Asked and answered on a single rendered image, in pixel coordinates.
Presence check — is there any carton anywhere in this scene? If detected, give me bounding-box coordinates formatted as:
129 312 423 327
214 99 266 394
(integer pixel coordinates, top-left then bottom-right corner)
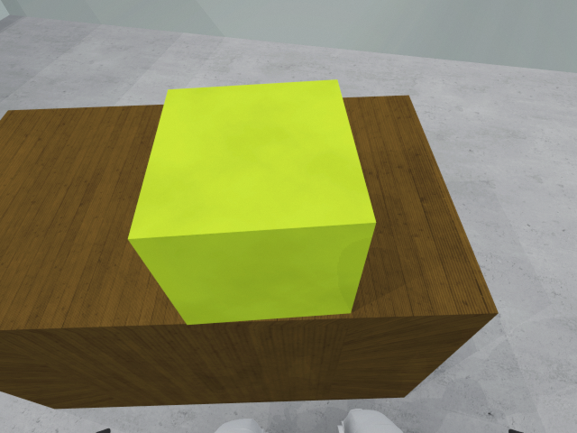
128 79 376 325

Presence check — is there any pedestal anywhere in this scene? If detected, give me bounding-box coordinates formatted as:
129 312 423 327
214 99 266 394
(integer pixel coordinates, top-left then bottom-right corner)
0 95 499 409

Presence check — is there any robot right thigh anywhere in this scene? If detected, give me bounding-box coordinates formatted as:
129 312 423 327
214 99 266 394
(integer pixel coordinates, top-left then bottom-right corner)
337 410 403 433

